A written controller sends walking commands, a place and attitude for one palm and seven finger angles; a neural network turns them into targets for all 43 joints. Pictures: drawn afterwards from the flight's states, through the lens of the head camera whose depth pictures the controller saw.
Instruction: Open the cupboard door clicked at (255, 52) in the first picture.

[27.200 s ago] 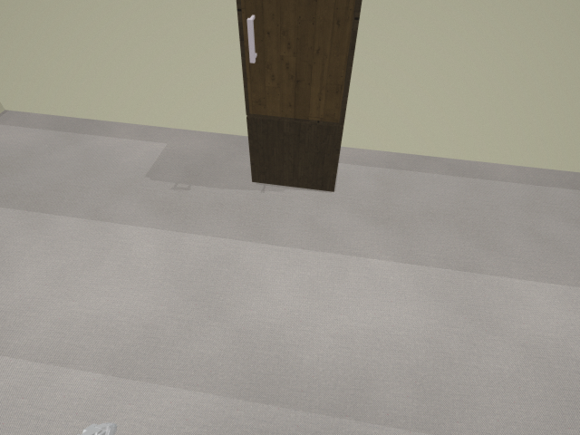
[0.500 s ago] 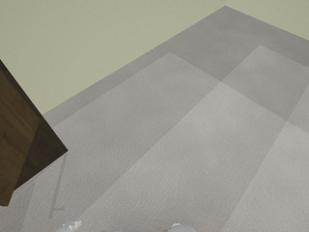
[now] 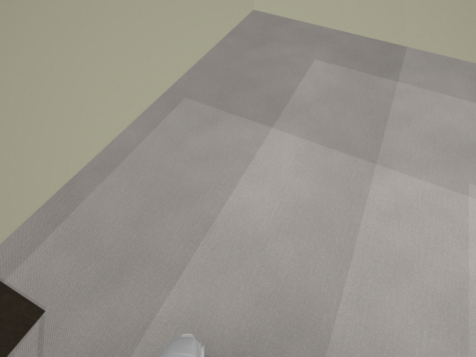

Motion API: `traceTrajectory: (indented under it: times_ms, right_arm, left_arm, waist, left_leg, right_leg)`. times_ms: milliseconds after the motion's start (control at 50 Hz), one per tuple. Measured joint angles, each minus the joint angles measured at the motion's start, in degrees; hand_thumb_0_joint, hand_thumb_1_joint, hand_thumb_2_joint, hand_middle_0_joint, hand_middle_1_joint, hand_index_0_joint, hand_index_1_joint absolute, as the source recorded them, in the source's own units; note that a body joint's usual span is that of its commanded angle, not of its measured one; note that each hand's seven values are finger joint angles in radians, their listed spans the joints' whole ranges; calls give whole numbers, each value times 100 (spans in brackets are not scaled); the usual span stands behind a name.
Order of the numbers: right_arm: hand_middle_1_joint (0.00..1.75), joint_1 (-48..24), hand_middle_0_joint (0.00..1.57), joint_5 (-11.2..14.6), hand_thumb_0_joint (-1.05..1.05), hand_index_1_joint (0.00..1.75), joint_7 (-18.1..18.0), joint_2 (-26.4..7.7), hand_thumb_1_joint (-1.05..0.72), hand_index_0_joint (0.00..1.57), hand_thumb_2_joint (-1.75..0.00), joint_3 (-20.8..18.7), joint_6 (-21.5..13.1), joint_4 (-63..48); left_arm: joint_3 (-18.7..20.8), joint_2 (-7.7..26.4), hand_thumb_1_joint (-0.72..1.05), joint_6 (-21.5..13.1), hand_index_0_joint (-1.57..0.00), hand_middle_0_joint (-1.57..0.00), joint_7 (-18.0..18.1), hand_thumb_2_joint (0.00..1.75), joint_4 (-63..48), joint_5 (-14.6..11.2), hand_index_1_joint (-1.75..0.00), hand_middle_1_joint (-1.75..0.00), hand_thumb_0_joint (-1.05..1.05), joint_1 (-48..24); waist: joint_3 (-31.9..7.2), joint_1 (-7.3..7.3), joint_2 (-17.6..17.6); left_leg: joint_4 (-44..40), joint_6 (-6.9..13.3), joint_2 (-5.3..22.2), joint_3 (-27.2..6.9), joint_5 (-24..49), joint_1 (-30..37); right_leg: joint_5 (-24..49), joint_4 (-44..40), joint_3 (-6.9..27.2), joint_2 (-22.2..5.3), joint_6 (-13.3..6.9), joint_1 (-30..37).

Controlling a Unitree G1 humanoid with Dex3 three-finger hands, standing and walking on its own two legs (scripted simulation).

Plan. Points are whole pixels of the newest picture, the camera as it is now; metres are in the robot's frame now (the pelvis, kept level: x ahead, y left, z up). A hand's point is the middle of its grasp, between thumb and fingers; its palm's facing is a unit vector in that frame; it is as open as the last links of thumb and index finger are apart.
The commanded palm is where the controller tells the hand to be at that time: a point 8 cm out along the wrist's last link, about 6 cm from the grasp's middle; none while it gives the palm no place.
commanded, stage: walk to a spot facing it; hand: left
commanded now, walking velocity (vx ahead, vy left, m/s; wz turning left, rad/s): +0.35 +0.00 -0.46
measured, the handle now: out of the picture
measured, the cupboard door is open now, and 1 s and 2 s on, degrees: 46 46 46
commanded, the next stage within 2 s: turn to face it in 0.92 s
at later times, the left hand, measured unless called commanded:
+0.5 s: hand (214, 222) +0.42 +0.09 -0.16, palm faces -0.30 -0.92 -0.24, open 7.4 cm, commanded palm none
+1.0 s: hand (225, 203) +0.50 +0.07 -0.19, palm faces -0.27 -0.95 -0.18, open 7.3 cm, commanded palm none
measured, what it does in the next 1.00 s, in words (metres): walks ahead, turning right: left foot, then right foot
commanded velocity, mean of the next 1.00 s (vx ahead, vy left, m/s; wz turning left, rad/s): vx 0.34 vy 0.00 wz -0.24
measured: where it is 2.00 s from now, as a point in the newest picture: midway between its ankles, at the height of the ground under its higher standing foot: (298, 254)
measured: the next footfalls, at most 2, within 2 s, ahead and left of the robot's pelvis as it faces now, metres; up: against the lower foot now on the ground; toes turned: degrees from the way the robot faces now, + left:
left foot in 0.08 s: +0.15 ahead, +0.14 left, +0.00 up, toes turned +2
right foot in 0.46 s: +0.28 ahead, -0.17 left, +0.00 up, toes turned -22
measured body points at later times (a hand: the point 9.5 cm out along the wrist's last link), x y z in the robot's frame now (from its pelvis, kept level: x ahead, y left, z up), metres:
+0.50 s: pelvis +0.21 -0.05 -0.02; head +0.26 -0.09 +0.42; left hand +0.44 +0.14 -0.14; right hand +0.06 -0.25 -0.17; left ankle +0.12 +0.13 -0.70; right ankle +0.25 -0.15 -0.74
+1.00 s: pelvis +0.45 -0.11 -0.01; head +0.48 -0.11 +0.44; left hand +0.51 +0.12 -0.17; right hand +0.46 -0.36 -0.15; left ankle +0.51 -0.02 -0.74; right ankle +0.33 -0.19 -0.65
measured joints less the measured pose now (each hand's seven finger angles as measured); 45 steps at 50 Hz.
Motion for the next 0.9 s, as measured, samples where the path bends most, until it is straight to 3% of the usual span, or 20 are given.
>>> traceTrajectory:
  times_ms: [60,80,120,180,220,300,420,460,500,540,580,640,700,820,860,900]
  right_arm:
    - [30,-76,19,6,0,30,-22,49,-91,20,-90,62,-167,-111]
    - [30,-64,20,-19,0,30,-40,16,-91,20,-90,95,-261,-168]
    - [30,-77,20,-84,0,30,-113,99,-91,20,-90,153,-387,-181]
    - [30,165,20,-117,0,30,-157,274,-91,20,-90,237,-429,-119]
    - [30,385,20,-106,0,30,-187,368,-91,20,-90,272,-438,32]
    - [30,814,20,-92,0,30,-182,439,-91,21,-90,291,-401,390]
    - [30,1375,20,-106,0,30,-132,379,-91,21,-90,227,-245,770]
    - [30,1588,20,-64,0,30,-107,364,-91,21,-90,222,-187,892]
    - [30,1473,20,12,0,30,-92,314,-91,21,-90,201,-49,1060]
    - [30,1247,20,30,1,30,-103,259,-91,20,-90,146,22,1130]
    - [30,999,20,5,1,30,-115,233,-91,20,-90,105,29,1074]
    - [30,666,19,-22,1,30,-93,267,-91,20,-90,71,-26,859]
    - [30,411,19,-35,0,30,-47,329,-92,20,-90,53,-86,680]
    - [30,-146,19,-22,0,30,38,370,-92,20,-90,74,-166,500]
    - [30,-264,19,-38,0,30,32,345,-91,20,-90,106,-270,433]
    - [30,-351,19,-96,0,30,-20,339,-91,20,-90,121,-406,367]
  left_arm:
    - [33,14,90,40,-21,-20,-12,90,119,-12,-30,-30,0,164]
    - [45,-5,90,58,-21,-20,-16,90,128,-27,-30,-30,1,240]
    - [62,59,90,129,-21,-20,-26,90,202,-41,-30,-30,1,176]
    - [112,171,90,156,-20,-20,-67,90,226,9,-30,-30,1,-107]
    - [133,198,91,155,-20,-20,-110,90,117,27,-30,-30,1,-352]
    - [100,139,91,145,-20,-19,-158,90,-155,27,-30,-30,1,-798]
    - [45,113,91,122,-20,-19,-175,90,-352,30,-30,-30,1,-1396]
    - [18,149,91,-6,-20,-19,-165,90,-424,38,-30,-30,0,-1507]
    - [25,94,91,-174,-20,-19,-75,90,-439,-16,-30,-30,0,-1563]
    - [-9,-1,91,-207,-20,-19,21,90,-398,-65,-30,-30,0,-1453]
    - [-45,-91,91,-195,-20,-19,91,90,-286,-69,-30,-30,0,-1233]
    - [-40,-198,91,-205,-20,-20,139,90,-33,-73,-30,-30,0,-864]
    - [65,-104,95,-276,-21,-20,176,90,129,-82,-30,-30,-2,-587]
    - [-6,-21,94,-294,-21,-20,135,90,522,-48,-30,-30,-1,-28]
    - [-23,-43,93,-267,-20,-20,134,90,630,-64,-30,-30,-1,194]
    - [-34,-69,92,-177,-20,-20,118,90,717,-90,-30,-30,0,323]
  waist:
    - [-29,50,-65]
    - [-85,60,9]
    - [-53,34,-71]
    - [-46,-1,-184]
    - [-36,6,-192]
    - [-18,-39,-51]
    - [97,-369,135]
    - [99,-412,131]
    - [231,-403,180]
    - [284,-427,219]
    - [224,-433,208]
    - [63,-414,114]
    - [-78,-285,70]
    - [-119,-30,28]
    - [-112,20,11]
    - [-89,18,0]
  left_leg:
    - [-964,54,-117,68,237,413]
    - [-1260,158,-75,21,303,560]
    - [-886,356,-35,161,381,528]
    - [-1003,355,7,374,124,859]
    - [-1400,276,23,487,189,1183]
    - [-2060,215,109,741,223,1795]
    - [-2056,-100,303,1064,-300,2442]
    - [-1317,-144,450,1074,-721,2350]
    - [533,1,457,594,-1182,1718]
    - [1904,91,347,223,-974,1032]
    - [2167,98,333,144,-624,515]
    - [1531,77,333,156,-214,34]
    - [733,76,313,148,180,-192]
    - [-681,197,111,250,520,39]
    - [-1230,323,-14,341,699,379]
    - [-1028,531,-19,386,803,445]
  right_leg:
    - [-347,244,186,26,88,128]
    - [-551,621,204,104,63,-4]
    - [-1018,2218,133,101,6,-580]
    - [-621,4088,-161,-74,20,-1523]
    - [-218,4387,-327,-263,90,-1993]
    - [226,3396,-547,-537,169,-2446]
    - [487,1431,-813,-525,62,-2101]
    - [516,981,-868,-444,-121,-1715]
    - [346,1390,-878,-364,-213,-1690]
    - [186,1291,-901,-271,-218,-1395]
    - [251,866,-885,-174,-173,-1036]
    - [349,216,-822,-66,-229,-557]
    - [337,-235,-790,38,-237,-142]
    - [-130,-440,-690,102,-111,587]
    - [-520,-16,-625,45,-34,648]
    - [-928,1538,-547,-19,-22,107]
